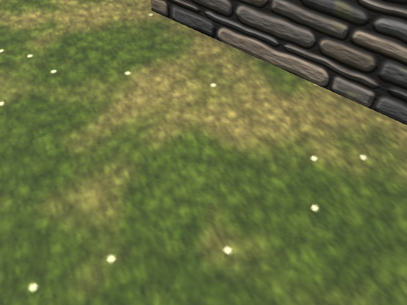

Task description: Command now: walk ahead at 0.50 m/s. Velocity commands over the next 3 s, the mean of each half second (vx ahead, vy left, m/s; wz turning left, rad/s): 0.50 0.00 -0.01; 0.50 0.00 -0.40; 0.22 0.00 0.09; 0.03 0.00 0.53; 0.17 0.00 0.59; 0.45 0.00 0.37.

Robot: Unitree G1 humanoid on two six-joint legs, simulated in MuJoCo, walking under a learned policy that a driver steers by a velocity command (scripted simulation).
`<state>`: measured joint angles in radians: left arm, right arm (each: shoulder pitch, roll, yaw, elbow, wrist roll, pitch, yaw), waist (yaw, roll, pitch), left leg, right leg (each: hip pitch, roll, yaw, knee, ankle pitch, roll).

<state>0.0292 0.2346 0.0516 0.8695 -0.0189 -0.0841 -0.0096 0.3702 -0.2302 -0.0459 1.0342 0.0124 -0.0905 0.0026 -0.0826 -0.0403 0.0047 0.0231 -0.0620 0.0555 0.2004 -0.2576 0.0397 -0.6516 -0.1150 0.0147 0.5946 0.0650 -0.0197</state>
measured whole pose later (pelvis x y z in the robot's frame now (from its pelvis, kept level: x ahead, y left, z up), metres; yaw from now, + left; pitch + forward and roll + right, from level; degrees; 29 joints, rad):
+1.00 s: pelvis +0.55 -0.01 +0.00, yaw -14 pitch +1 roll +2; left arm 0.16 0.28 0.10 0.85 -0.03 -0.03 0.00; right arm 0.30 -0.24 -0.08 1.00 -0.02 -0.10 -0.01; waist -0.05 -0.04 0.01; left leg -0.06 -0.01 0.21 0.25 -0.21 0.03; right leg -0.72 -0.13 0.06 0.94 -0.06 -0.03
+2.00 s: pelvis +0.74 -0.07 +0.00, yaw +8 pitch +3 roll -2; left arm 0.03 0.30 0.10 0.88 0.00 0.00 0.05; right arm 0.17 -0.29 -0.09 0.78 0.01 0.01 -0.04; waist -0.01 -0.02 0.03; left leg -0.30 -0.06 -0.10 0.45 -0.19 0.06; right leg -0.52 0.01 0.08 0.83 -0.31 0.07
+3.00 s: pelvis +0.96 +0.13 +0.00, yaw +37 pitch +2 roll +0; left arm 0.06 0.29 0.05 0.75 -0.01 -0.09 -0.04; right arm 0.39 -0.27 -0.05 0.75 0.01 -0.07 0.00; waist -0.06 -0.05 0.02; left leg 0.02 -0.08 -0.01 0.22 -0.28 0.08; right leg -0.70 -0.09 0.00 0.63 0.13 0.01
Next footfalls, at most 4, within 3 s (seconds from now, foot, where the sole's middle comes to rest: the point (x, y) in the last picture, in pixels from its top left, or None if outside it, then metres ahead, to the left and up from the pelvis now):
0.10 right None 0.25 -0.14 -0.78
0.66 left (169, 283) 0.57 0.09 -0.78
1.18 right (256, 221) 0.77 -0.23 -0.78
1.66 left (188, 224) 0.79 0.02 -0.78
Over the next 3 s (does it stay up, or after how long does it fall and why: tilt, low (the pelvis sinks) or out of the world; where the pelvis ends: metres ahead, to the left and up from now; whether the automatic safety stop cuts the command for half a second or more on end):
stays up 0.96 0.13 0.00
